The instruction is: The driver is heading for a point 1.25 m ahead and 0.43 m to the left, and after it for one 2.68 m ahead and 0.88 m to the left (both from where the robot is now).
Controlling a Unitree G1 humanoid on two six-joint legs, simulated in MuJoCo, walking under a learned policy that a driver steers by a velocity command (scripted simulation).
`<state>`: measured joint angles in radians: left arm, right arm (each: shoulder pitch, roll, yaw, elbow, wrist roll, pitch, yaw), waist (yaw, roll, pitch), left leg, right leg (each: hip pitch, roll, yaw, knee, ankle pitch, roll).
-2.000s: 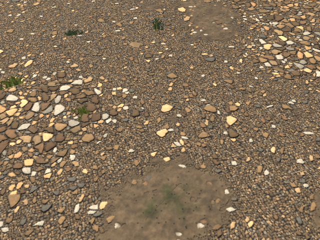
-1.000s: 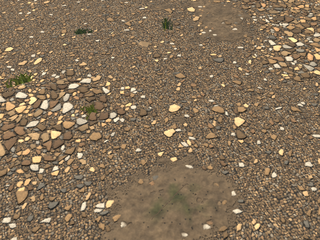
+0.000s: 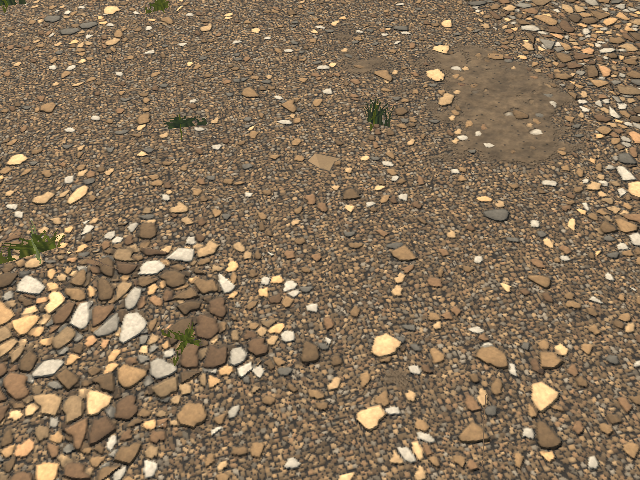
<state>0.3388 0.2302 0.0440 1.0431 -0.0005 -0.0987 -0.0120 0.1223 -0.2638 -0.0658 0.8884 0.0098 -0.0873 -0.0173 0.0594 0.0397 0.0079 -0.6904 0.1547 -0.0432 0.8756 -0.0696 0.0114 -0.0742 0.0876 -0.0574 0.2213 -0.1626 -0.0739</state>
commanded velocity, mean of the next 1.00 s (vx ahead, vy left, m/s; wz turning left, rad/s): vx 0.50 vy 0.00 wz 0.22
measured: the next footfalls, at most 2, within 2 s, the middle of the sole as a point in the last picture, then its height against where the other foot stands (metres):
left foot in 0.22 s outside the picture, level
right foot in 0.76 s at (387, 429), level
